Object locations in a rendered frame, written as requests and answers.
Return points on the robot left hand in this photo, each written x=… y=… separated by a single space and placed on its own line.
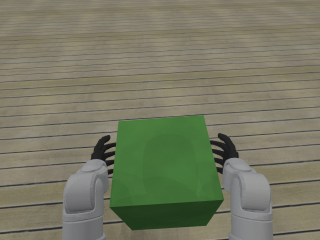
x=100 y=148

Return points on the robot right forearm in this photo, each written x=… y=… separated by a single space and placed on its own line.
x=250 y=201

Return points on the carton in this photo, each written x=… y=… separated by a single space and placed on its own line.
x=164 y=174

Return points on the robot right hand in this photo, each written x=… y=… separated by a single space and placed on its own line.
x=228 y=153

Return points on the robot left forearm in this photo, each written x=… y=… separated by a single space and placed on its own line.
x=83 y=202

